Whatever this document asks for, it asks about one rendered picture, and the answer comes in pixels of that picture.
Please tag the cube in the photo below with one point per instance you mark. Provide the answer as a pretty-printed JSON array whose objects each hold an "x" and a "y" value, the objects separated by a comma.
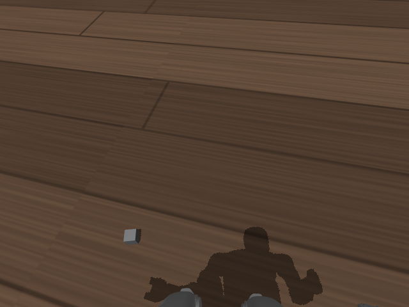
[{"x": 131, "y": 237}]

